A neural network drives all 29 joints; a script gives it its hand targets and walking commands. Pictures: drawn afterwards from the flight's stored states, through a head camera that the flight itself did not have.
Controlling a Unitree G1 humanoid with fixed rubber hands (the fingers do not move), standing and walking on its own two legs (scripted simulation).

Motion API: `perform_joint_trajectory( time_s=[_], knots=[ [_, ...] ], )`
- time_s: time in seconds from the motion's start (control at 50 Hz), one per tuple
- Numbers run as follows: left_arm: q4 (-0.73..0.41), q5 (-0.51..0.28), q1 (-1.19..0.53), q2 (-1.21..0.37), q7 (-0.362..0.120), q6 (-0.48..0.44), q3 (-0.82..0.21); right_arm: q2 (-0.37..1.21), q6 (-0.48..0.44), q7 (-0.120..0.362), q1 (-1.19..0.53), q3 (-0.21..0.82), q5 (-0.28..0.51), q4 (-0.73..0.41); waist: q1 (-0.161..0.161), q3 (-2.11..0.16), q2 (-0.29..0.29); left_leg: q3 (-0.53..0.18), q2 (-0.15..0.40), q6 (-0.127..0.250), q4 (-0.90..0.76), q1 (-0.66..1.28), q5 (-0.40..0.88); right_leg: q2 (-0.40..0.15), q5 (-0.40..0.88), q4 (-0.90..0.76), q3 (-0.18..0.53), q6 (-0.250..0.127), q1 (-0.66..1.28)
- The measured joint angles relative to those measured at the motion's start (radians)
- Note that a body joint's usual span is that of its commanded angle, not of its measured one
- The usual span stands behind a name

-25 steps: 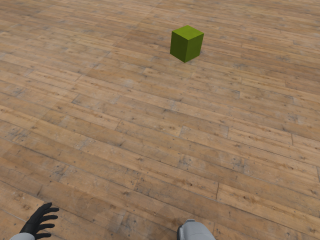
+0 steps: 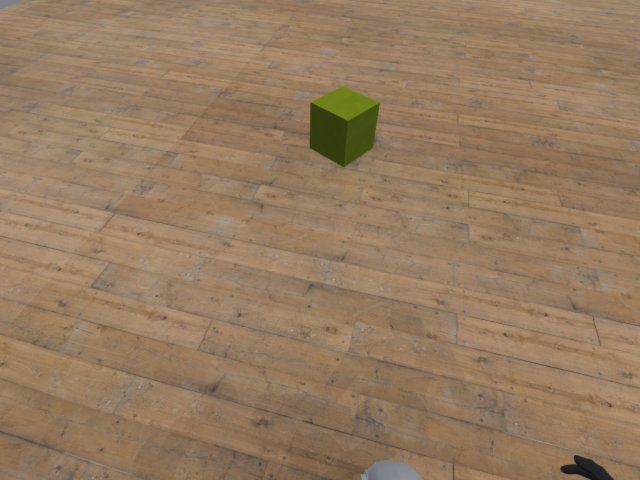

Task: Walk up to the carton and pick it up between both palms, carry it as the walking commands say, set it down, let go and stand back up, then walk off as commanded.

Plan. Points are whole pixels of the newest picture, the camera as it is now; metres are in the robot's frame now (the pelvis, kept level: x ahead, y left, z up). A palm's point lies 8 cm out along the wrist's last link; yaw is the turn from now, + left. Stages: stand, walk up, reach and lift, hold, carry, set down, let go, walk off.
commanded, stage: walk up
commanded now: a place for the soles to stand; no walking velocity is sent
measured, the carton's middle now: (343, 126) +1.84 -0.17 -0.61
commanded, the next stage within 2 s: none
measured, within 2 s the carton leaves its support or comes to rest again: neither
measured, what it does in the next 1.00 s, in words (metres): walks ahead: right foot, then left foot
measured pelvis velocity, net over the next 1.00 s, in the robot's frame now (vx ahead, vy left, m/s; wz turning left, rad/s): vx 0.50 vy -0.04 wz -0.04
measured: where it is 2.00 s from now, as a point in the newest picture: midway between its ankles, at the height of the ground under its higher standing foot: (353, 286)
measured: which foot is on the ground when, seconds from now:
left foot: down 0.00-0.12, up 0.14-0.32, down 0.34-0.64, up 0.66-0.86, down 0.88-1.00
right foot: up 0.00-0.08, down 0.10-0.36, up 0.38-0.62, down 0.64-0.90, up 0.92-1.00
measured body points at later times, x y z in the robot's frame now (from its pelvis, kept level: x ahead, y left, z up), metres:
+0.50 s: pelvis +0.26 -0.01 +0.00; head +0.27 +0.01 +0.45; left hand +0.39 +0.32 -0.11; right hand +0.32 -0.35 -0.08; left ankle +0.23 +0.11 -0.71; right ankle +0.27 -0.14 -0.65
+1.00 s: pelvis +0.50 -0.04 -0.01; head +0.50 -0.04 +0.44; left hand +0.62 +0.29 -0.10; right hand +0.55 -0.39 -0.10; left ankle +0.50 +0.08 -0.71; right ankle +0.50 -0.16 -0.67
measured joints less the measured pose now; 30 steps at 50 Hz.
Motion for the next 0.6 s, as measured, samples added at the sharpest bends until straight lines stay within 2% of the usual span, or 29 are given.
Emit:
perform_joint_trajectory(
  time_s=[0.06,0.1,0.12,0.14,0.2,0.24,0.28,0.32,0.34,0.36,0.4,0.44,0.48,0.52,0.6],
  knots=[
    [-0.007,-0.005,-0.043,-0.006,-0.019,-0.011,0.005,-0.027,0.014,0.008,0.023,-0.009,-0.005,0.011,-0.017,0.021,0.013,0.02,0.02,-0.023,-0.058,0.095,-0.033,-0.03,-0.006,-0.24,-0.049,0.005,-0.009],
    [-0.021,-0.002,-0.074,-0.007,-0.027,-0.025,0.007,-0.052,0.027,0.012,0.03,-0.017,-0.003,0.016,-0.028,0.042,0.039,0.023,0.05,-0.021,-0.039,0.136,-0.075,-0.02,0.093,-0.397,-0.081,-0.005,0.019],
    [-0.029,0.001,-0.089,-0.002,-0.025,-0.032,0.011,-0.058,0.034,0.013,0.036,-0.022,0.002,0.019,-0.034,0.05,0.054,0.007,0.074,0.0,0.029,0.123,-0.098,-0.007,0.189,-0.404,-0.095,-0.006,0.033],
    [-0.042,0.003,-0.102,0.005,-0.017,-0.04,0.016,-0.056,0.043,0.014,0.037,-0.024,0.008,0.026,-0.034,0.052,0.056,-0.039,0.073,0.023,0.141,0.082,-0.091,0.0,0.21,-0.37,-0.101,-0.004,0.028],
    [-0.067,-0.009,-0.109,0.008,0.007,-0.046,0.022,-0.051,0.063,0.019,0.002,-0.014,0.021,0.045,-0.03,0.052,0.074,-0.167,0.023,0.069,0.443,-0.068,-0.026,0.023,0.08,-0.315,-0.106,-0.006,0.055],
    [-0.075,-0.011,-0.098,0.0,0.021,-0.045,0.015,-0.044,0.058,0.018,-0.028,-0.01,0.027,0.044,-0.022,0.055,0.099,-0.19,0.012,0.08,0.499,-0.143,0.015,0.036,0.07,-0.326,-0.121,0.004,0.1],
    [-0.078,-0.007,-0.082,-0.004,0.029,-0.042,0.01,-0.029,0.047,0.019,-0.048,-0.005,0.028,0.036,-0.015,0.05,0.11,-0.182,0.009,0.082,0.418,-0.197,-0.026,0.04,0.045,-0.336,-0.13,0.01,0.14],
    [-0.075,-0.002,-0.073,0.002,0.031,-0.037,0.005,-0.01,0.037,0.025,-0.062,-0.002,0.025,0.025,-0.01,0.048,0.103,-0.158,0.002,0.085,0.244,-0.223,-0.067,0.026,0.007,-0.33,-0.136,0.017,0.169],
    [-0.074,-0.002,-0.068,0.009,0.031,-0.033,0.003,-0.001,0.028,0.028,-0.064,-0.001,0.02,0.019,-0.004,0.048,0.088,-0.143,-0.011,0.081,0.153,-0.215,0.002,0.011,-0.021,-0.307,-0.128,0.021,0.175],
    [-0.071,-0.002,-0.057,0.016,0.033,-0.027,0.004,0.008,0.016,0.027,-0.065,0.0,0.011,0.014,0.008,0.047,0.06,-0.118,-0.028,0.072,0.135,-0.195,0.076,-0.011,-0.05,-0.249,-0.106,0.003,0.162],
    [-0.049,-0.002,-0.033,0.008,0.044,-0.011,0.004,0.015,0.001,0.016,-0.054,0.006,0.006,0.005,0.008,0.029,0.038,-0.085,-0.041,0.057,0.153,-0.167,0.027,0.01,-0.083,-0.063,-0.024,-0.014,0.094],
    [-0.022,-0.001,-0.029,0.001,0.043,-0.001,-0.008,0.018,-0.001,0.006,-0.029,0.011,0.015,0.011,-0.011,0.019,0.031,-0.08,-0.052,0.051,0.124,-0.116,-0.022,0.028,-0.036,0.065,0.008,-0.012,0.04],
    [-0.013,-0.007,-0.039,-0.004,0.036,-0.007,-0.014,0.019,0.005,-0.002,0.004,0.011,0.015,0.02,-0.013,0.02,0.02,-0.063,-0.055,0.055,0.06,-0.05,0.012,0.022,0.012,0.094,0.014,-0.003,-0.01],
    [-0.014,-0.011,-0.054,-0.009,0.026,-0.015,-0.014,0.018,0.013,-0.004,0.028,0.007,0.015,0.033,-0.016,0.029,0.008,-0.044,-0.061,0.042,0.002,0.02,-0.021,-0.001,0.042,0.013,0.003,0.009,-0.041],
    [-0.031,-0.01,-0.106,-0.022,0.0,-0.021,-0.012,-0.006,0.029,0.004,0.059,-0.002,0.009,0.041,-0.038,0.066,0.019,-0.022,-0.048,0.016,-0.088,0.137,-0.054,-0.025,0.093,-0.338,-0.068,0.003,-0.027]
  ],
)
